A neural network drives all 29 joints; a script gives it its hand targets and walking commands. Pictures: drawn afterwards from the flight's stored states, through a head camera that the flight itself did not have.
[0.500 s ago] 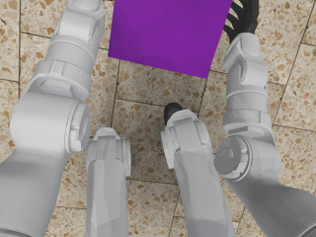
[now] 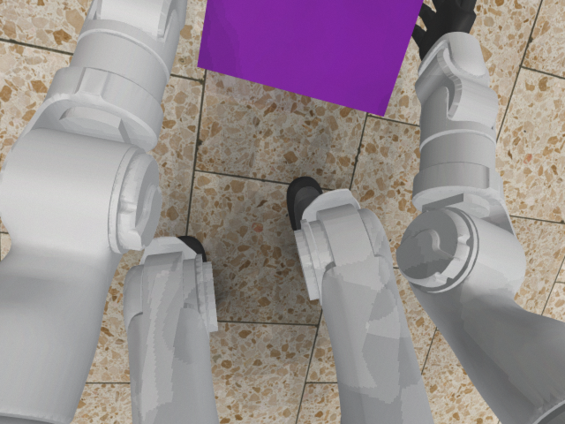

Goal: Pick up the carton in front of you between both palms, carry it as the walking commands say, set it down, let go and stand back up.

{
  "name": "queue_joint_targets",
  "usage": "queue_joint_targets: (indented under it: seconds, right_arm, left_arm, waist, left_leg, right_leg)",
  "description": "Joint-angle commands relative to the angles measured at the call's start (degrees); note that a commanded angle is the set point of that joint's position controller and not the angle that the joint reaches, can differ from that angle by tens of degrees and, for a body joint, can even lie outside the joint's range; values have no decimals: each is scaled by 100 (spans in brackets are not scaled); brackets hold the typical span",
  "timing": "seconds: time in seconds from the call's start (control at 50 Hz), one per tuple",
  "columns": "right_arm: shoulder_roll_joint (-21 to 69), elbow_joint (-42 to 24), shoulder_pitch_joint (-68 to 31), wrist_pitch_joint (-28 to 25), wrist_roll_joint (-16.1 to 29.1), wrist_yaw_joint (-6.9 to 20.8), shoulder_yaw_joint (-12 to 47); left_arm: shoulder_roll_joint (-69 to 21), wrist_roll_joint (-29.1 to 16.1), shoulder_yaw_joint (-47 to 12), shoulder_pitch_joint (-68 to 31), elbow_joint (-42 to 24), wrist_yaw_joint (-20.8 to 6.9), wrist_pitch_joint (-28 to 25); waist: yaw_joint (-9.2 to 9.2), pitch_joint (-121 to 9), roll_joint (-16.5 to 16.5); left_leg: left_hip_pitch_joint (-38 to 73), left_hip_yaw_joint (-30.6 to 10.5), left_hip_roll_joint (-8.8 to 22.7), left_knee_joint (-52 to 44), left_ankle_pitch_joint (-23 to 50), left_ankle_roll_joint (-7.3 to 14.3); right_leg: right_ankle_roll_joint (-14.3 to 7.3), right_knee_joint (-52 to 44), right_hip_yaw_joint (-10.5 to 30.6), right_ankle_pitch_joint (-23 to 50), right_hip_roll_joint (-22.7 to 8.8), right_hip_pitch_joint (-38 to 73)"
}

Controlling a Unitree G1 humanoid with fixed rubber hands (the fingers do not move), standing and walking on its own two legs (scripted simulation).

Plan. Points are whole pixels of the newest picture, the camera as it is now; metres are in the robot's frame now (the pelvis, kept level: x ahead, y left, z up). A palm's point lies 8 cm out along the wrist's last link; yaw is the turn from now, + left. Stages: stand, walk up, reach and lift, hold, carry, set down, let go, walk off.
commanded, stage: set down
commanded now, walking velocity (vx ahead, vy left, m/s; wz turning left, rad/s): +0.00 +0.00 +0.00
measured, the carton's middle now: (296, 8) +0.53 -0.15 -0.27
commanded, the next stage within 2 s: let go in 1.98 s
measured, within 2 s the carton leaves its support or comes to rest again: rests again in 0.10 s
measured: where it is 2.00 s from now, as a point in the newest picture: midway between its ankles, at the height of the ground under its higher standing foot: (253, 273)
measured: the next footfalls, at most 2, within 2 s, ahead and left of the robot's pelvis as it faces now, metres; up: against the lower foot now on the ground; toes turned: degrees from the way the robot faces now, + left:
none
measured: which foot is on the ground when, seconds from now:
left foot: down 0.00-1.00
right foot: down 0.00-1.00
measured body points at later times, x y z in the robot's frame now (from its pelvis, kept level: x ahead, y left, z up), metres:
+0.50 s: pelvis +0.02 -0.01 -0.01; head +0.40 -0.01 +0.23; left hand +0.60 -0.01 -0.20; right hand +0.49 -0.30 -0.19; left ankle +0.08 +0.10 -0.37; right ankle +0.14 -0.16 -0.37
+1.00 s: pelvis +0.00 -0.02 -0.02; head +0.38 -0.02 +0.20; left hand +0.60 +0.02 -0.22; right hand +0.44 -0.34 -0.21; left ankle +0.08 +0.10 -0.37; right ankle +0.14 -0.15 -0.37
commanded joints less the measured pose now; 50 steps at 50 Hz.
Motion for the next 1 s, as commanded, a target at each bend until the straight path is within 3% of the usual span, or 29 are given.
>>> queue_joint_targets:
  seconds: [0.0,0.1,0.12,0.14,0.18,0.24,0.26,0.28,0.34,0.36,0.4,0.42,0.46,0.52,0.54,0.58,0.62,0.64,0.68,0.7,0.72,0.74,0.82,0.86,0.9,0.92,0.94,0.96,0.98]
  right_arm:
    - [2624,362,-2431,-12,-11,1137,1411]
    - [2275,385,-2440,-130,10,1077,1334]
    - [2494,702,-2255,-62,-10,1114,1289]
    - [2277,557,-2262,-71,-76,1087,1194]
    - [2140,578,-2239,-157,-34,1039,1036]
    - [2380,485,-1977,-162,50,1023,1370]
    - [2431,830,-1488,-128,-141,954,1251]
    - [2564,975,-1638,-193,-86,939,1216]
    - [2210,566,-1740,-238,99,872,1237]
    - [2284,735,-1257,-237,-36,835,1133]
    - [2142,1148,-1371,-321,25,824,988]
    - [2190,973,-1481,-332,317,854,1256]
    - [2105,1209,-1173,-252,93,902,1046]
    - [1757,1100,-1463,-269,269,855,1109]
    - [1536,974,-1182,-306,146,771,1044]
    - [927,1086,-933,-440,276,586,945]
    - [231,1125,-829,-650,316,351,704]
    - [-358,1095,-700,-776,496,223,701]
    - [-1444,966,-765,-1089,979,-52,701]
    - [-1687,1397,-523,-1228,999,-177,650]
    - [-1369,1416,-183,-1186,1197,-258,735]
    - [-1633,1145,-641,-1334,1365,-317,835]
    - [-1908,583,-1009,-1507,1911,-355,1079]
    - [-1787,782,-808,-1406,2160,-350,1293]
    - [-1680,702,-700,-1223,2133,-350,1462]
    - [-1839,646,-1026,-1183,2409,-365,1622]
    - [-1645,635,-638,-1128,2407,-369,1601]
    - [-1917,53,-979,-1133,2479,-507,1641]
    - [-2051,-428,-1125,-1003,2368,-543,1643]
  left_arm:
    - [-3733,-268,-557,-1633,-323,-967,-159]
    - [-3757,-33,-531,-1166,-312,-1008,-191]
    - [-3728,98,-462,-1041,-56,-1010,-160]
    - [-3577,-111,-528,-1200,-201,-1043,-194]
    - [-3633,-90,-556,-1086,8,-1089,-195]
    - [-3201,159,-214,-839,-357,-1175,-302]
    - [-3361,240,-206,-557,76,-1182,-274]
    - [-3308,413,-67,-536,100,-1163,-307]
    - [-3014,255,-195,-566,-80,-1205,-354]
    - [-3177,268,-289,-509,27,-1190,-336]
    - [-3287,247,-397,-450,9,-1172,-374]
    - [-3090,282,-480,-536,-479,-1152,-433]
    - [-3165,119,-421,-431,128,-1110,-344]
    - [-2934,206,-495,-576,-56,-1080,-311]
    - [-2550,206,-324,-542,-134,-1070,-337]
    - [-1794,201,-556,-361,-167,-852,-433]
    - [-927,-199,-963,-990,-639,-619,-572]
    - [-399,-156,-627,-818,-93,-517,-550]
    - [874,-303,-614,-1136,-734,-144,-661]
    - [846,-665,-1043,-1392,-682,-126,-623]
    - [998,-538,-1025,-1083,-1104,-106,-646]
    - [773,-972,-1279,-1393,-806,-114,-601]
    - [912,-1275,-1404,-1637,-1309,-194,-566]
    - [1245,-1171,-1378,-1609,-2055,-130,-555]
    - [1150,-1403,-1511,-1722,-1794,-206,-407]
    - [1231,-1379,-1466,-1676,-1736,-227,-390]
    - [1238,-1541,-1509,-1793,-1987,-220,-372]
    - [1720,-1344,-1208,-2202,-2719,-111,-313]
    - [1592,-1382,-1201,-2037,-2522,-165,-250]
  waist:
    - [-745,-5031,1167]
    - [-618,-5101,1352]
    - [-303,-4956,1274]
    - [-699,-4880,1081]
    - [-712,-4838,1139]
    - [-258,-4776,734]
    - [-365,-4709,824]
    - [39,-4479,977]
    - [-330,-4835,909]
    - [-316,-4652,1392]
    - [-478,-4544,1148]
    - [29,-4669,1357]
    - [-415,-4520,1171]
    - [-464,-4544,1346]
    - [-473,-4579,883]
    - [-398,-4321,1344]
    - [-789,-4559,951]
    - [-512,-4611,1106]
    - [-438,-5078,1144]
    - [-918,-5170,1120]
    - [-528,-5386,1078]
    - [-1039,-5393,1018]
    - [-884,-5735,1228]
    - [-460,-5807,1530]
    - [-980,-6292,1487]
    - [-644,-6192,1758]
    - [-1020,-6429,1402]
    - [-792,-7370,1681]
    - [-931,-7919,1419]
  left_leg:
    - [2250,229,166,-1463,1523,99]
    - [1884,192,227,-1513,1751,97]
    - [2091,235,228,-1359,2056,49]
    - [1929,274,200,-1199,1531,99]
    - [1626,260,208,-1284,1617,159]
    - [1146,454,219,-970,1472,141]
    - [1176,523,207,-1003,1301,119]
    - [900,636,130,-1133,1241,104]
    - [1166,510,293,-945,1688,131]
    - [1164,523,242,-1045,1539,102]
    - [1209,407,263,-1094,1665,139]
    - [1537,412,315,-894,1869,104]
    - [1774,218,407,-975,2168,203]
    - [1934,234,415,-944,1772,201]
    - [1668,145,434,-895,1566,248]
    - [1616,319,421,-922,1430,102]
    - [1838,71,619,-873,1616,202]
    - [2376,104,595,-799,1770,185]
    - [2553,-1,723,-681,2103,71]
    - [2621,82,735,-676,1845,27]
    - [2522,-32,802,-757,2348,75]
    - [2531,1,765,-881,1639,13]
    - [3209,-117,894,-550,1856,26]
    - [3521,-196,946,-574,2485,-21]
    - [3741,85,878,-812,1963,-97]
    - [3780,154,865,-623,1902,-119]
    - [3630,195,863,-748,1673,-36]
    - [4186,333,825,-674,1833,-138]
    - [4459,396,847,-549,1650,-83]
  right_leg:
    - [-401,-127,-1137,1538,184,2775]
    - [-432,-140,-1159,1794,214,2637]
    - [-376,-113,-1060,1838,213,2500]
    - [-414,-121,-1113,1639,283,2781]
    - [-380,1,-1126,1937,295,2965]
    - [-411,-43,-966,2000,362,3010]
    - [-382,-153,-996,1902,353,3108]
    - [-406,-134,-985,1896,408,3067]
    - [-323,-109,-896,2321,427,3292]
    - [-377,-81,-915,2212,358,3101]
    - [-447,-122,-952,2062,356,2843]
    - [-416,58,-841,2040,403,2661]
    - [-377,-14,-957,1794,304,2593]
    - [-341,-60,-987,1674,263,2306]
    - [-278,104,-1120,1496,286,2257]
    - [-348,-14,-979,1650,212,2521]
    - [-265,142,-1038,1782,106,2552]
    - [-272,159,-1038,1621,99,2562]
    - [-233,283,-983,2041,-68,2821]
    - [-272,148,-1093,2056,-54,3048]
    - [-230,228,-946,2368,-77,2787]
    - [-323,71,-1164,2240,-75,3253]
    - [-322,231,-1144,2481,-247,3255]
    - [-402,347,-1031,2747,-240,3142]
    - [-345,-54,-1285,2636,-193,3495]
    - [-416,-55,-1068,2650,-113,3824]
    - [-348,-50,-1240,2536,-203,3830]
    - [-444,-96,-1162,3005,-182,4392]
    - [-321,-167,-1246,2914,-81,4861]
